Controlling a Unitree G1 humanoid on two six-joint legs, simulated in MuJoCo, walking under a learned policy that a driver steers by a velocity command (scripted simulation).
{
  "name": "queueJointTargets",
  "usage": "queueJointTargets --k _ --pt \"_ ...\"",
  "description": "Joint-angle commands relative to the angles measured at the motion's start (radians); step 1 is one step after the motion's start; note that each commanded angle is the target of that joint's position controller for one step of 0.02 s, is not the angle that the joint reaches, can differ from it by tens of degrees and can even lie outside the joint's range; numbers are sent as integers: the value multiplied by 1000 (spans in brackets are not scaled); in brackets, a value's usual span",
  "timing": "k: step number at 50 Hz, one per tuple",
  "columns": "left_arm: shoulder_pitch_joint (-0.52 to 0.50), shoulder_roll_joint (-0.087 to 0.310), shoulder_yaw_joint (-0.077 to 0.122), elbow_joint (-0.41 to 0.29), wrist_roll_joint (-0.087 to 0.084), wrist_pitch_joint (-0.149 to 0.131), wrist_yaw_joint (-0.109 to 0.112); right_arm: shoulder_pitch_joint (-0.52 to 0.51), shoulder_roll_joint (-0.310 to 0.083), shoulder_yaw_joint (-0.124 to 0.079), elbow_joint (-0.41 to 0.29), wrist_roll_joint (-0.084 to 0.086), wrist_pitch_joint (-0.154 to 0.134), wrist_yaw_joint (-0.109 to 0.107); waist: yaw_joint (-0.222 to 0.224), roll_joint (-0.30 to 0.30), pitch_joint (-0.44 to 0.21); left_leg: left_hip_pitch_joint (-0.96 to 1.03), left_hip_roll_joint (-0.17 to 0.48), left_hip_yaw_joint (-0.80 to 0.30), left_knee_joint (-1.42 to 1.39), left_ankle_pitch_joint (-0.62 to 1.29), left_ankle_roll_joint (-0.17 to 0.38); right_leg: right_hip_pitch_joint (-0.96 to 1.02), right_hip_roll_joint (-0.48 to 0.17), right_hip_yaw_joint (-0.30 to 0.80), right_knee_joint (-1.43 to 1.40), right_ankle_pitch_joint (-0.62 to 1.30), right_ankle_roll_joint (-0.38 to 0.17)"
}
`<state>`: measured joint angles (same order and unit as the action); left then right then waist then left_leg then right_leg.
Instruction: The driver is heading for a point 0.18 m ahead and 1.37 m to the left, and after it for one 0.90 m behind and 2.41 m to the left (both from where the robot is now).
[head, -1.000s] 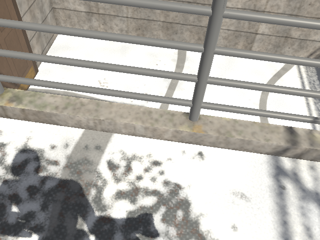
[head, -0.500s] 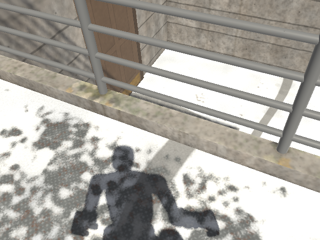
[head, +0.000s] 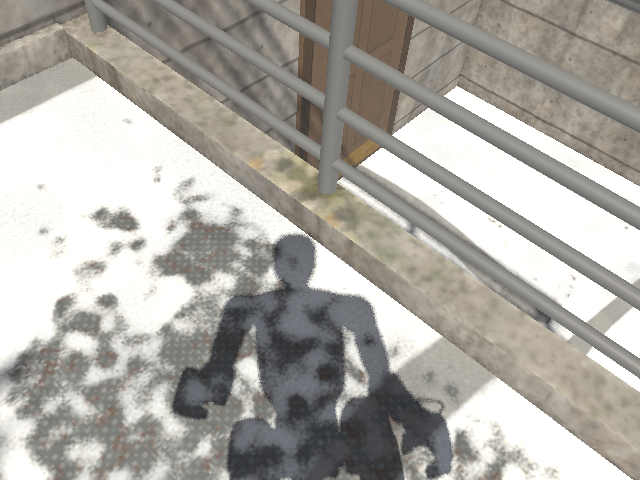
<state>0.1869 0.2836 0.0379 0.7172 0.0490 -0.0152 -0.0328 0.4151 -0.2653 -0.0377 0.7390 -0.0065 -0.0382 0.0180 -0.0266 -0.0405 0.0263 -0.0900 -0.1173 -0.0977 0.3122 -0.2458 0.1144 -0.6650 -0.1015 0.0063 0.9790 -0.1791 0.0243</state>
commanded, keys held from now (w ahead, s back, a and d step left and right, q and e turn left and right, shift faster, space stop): w+q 0.98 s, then w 0.02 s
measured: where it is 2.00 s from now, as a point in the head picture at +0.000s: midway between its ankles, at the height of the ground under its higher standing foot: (109, 261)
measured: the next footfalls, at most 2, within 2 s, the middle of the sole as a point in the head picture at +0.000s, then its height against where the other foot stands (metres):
right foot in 0.22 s outside the picture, level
left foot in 0.74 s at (202, 438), level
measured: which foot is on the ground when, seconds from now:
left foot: down 0.00-0.24, up 0.26-0.72, down 0.74-1.00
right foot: up 0.00-0.20, down 0.22-0.76, up 0.78-1.00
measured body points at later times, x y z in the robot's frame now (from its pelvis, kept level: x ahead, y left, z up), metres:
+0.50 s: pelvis +0.29 -0.01 +0.00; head +0.32 -0.01 +0.45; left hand +0.23 +0.27 -0.12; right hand +0.52 -0.21 -0.11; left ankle +0.32 +0.14 -0.67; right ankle +0.29 -0.11 -0.75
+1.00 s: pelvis +0.55 +0.17 +0.00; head +0.58 +0.20 +0.44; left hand +0.51 +0.45 -0.12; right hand +0.75 -0.05 -0.12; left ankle +0.52 +0.20 -0.75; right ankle +0.71 +0.05 -0.67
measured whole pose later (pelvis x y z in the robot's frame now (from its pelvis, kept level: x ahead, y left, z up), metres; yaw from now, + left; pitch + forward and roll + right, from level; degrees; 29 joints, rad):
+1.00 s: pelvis +0.55 +0.17 +0.00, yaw +37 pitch +1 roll +0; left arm 0.16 0.26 0.03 0.75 0.05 -0.02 -0.01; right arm 0.34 -0.29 -0.06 0.83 -0.01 -0.03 0.02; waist -0.02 -0.02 0.07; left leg -0.18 -0.15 -0.07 0.36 -0.18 0.13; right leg -0.62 -0.13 0.02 1.02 -0.25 0.03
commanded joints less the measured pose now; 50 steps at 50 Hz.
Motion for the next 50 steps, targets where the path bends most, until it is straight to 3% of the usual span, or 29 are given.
queueJointTargets --k 1,4,6,8,9,10,11,12,13,14,15,16,17,19,24,28,31,34,36,37,38,39,40,41,42,44,45,47,50 --pt "-116 56 8 -88 4 -7 -8 37 -161 -46 -27 11 -17 -12 -15 132 19 47 205 -191 -82 456 107 -91 37 -33 -103 90 14" --pt "-236 51 -3 -124 -2 -25 -16 67 -176 -52 -9 -5 -23 -20 -53 107 27 68 216 -220 -45 542 111 -54 68 -34 -260 163 7" --pt "-252 58 -7 -135 -6 -32 -15 46 -200 -59 -3 -3 -26 -32 -43 120 18 57 241 -259 -39 561 103 37 77 -14 -343 200 -15" --pt "-181 89 2 -117 -12 -36 -6 2 -204 -58 -5 -3 -26 -32 2 122 7 40 247 -276 2 623 71 189 98 -3 -411 153 -39" --pt "-101 115 12 -89 -13 -39 5 -13 -210 -59 -6 -5 -24 -27 29 104 -38 32 217 -259 89 762 44 322 137 -23 -423 91 -52" --pt "26 130 23 -50 -28 -47 21 -12 -209 -56 4 -7 -25 -18 89 83 -104 8 182 -228 249 845 27 499 156 -47 -465 58 -71" --pt "164 171 34 -29 -26 -57 43 11 -173 -45 15 5 -34 -8 153 47 -164 -121 123 -198 475 667 2 723 46 55 -490 9 -101" --pt "266 243 55 -35 11 -62 60 76 -55 -16 -7 19 -40 -9 142 -131 -309 -325 32 -91 803 18 -18 953 -265 425 -526 -197 -181" --pt "231 272 68 -35 -4 -47 53 155 -96 -20 -14 21 -25 -13 84 -276 -383 -488 -27 -38 990 -315 -29 973 -382 824 -651 -215 -279" --pt "156 161 49 -44 -18 -39 49 86 -155 -26 17 -9 -10 -18 68 -77 -232 -534 65 -51 1020 -208 -15 826 -340 716 -688 -347 -260" --pt "102 90 31 -44 -24 -43 47 -11 -160 -26 10 -22 0 -8 73 15 -116 -520 97 -24 980 -117 -15 691 -289 548 -713 -301 -243" --pt "81 63 24 -34 -19 -47 47 -46 -137 -23 4 -22 7 0 54 16 -57 -506 125 -15 941 -84 -20 612 -240 425 -745 -199 -215" --pt "90 53 21 -17 -19 -56 51 -65 -121 -22 -3 -30 18 13 43 -33 -26 -496 138 -6 928 -86 -22 559 -206 324 -762 -104 -215" --pt "99 53 21 8 -28 -73 47 -76 -97 -16 -1 -26 34 27 24 -60 1 -479 151 5 900 -58 -28 507 -177 206 -802 8 -205" --pt "139 66 22 66 -36 -86 46 -258 -61 0 -64 -24 39 46 31 -40 65 -609 177 42 725 73 -53 549 -149 -6 -906 110 -189" --pt "179 86 25 106 -33 -89 49 -395 -34 16 -108 -19 30 67 52 -28 76 -548 180 110 465 221 -54 585 -119 -148 -924 189 -165" --pt "237 105 27 143 -34 -79 56 -465 -34 19 -129 -27 26 71 72 -20 85 -524 168 159 333 228 -31 687 -139 -198 -893 276 -151" --pt "251 136 27 163 -26 -54 69 -433 -51 7 -110 -44 22 58 53 -58 19 -433 95 213 280 100 8 795 -159 -251 -684 705 -130" --pt "263 168 32 173 -17 -33 74 -303 -81 -11 -76 -49 11 46 -13 -63 -77 -258 21 229 232 -5 64 789 -174 -266 -400 892 -125" --pt "259 171 31 167 -18 -29 69 -138 -115 -32 -12 -60 4 31 -76 -16 -156 -35 7 198 190 17 97 661 -159 -279 -160 764 -101" --pt "277 109 14 107 -37 -36 49 -37 -223 -69 -6 -66 10 12 -100 164 -277 312 254 -179 179 -171 200 268 -84 -289 203 343 -40" --pt "224 98 18 50 -28 -44 38 -61 -285 -85 -23 -28 23 2 -62 242 -346 412 461 -652 39 -21 290 19 97 -152 456 -365 -5" --pt "86 129 24 17 -26 -52 38 -44 -272 -83 -12 -22 30 -4 -98 88 -276 394 420 -565 19 116 262 -76 52 -1 471 -303 -15" --pt "104 87 11 15 -47 -67 41 -53 -249 -84 20 -14 25 -15 -52 73 -155 270 401 -425 14 254 242 -63 7 12 400 -228 -35" --pt "130 75 6 35 -39 -69 45 -88 -204 -71 18 -19 18 -21 -5 51 -84 153 347 -336 2 328 200 -20 -18 11 307 -200 -41" --pt "170 80 11 54 -5 -42 44 -154 -146 -52 1 -12 3 -16 55 77 -68 12 282 -244 -31 397 170 86 -33 17 220 -186 -35" --pt "157 78 14 44 1 -28 37 -140 -141 -51 6 -4 -2 -9 56 68 -71 -18 262 -223 -40 429 172 104 -27 8 194 -182 -25" --pt "130 49 11 24 10 -6 18 -130 -149 -55 18 2 -11 0 70 71 -68 -76 219 -187 -53 435 173 112 -19 -11 115 -102 -2" --pt "8 54 15 -16 10 4 21 -79 -176 -65 33 -3 -8 -2 38 77 -20 -95 212 -208 -88 352 147 48 -5 -14 -31 26 21"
